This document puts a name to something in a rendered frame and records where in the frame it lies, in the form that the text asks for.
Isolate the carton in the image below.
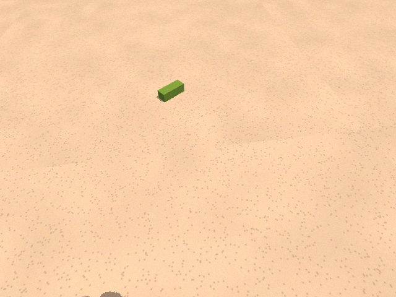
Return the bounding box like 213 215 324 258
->
158 80 184 102

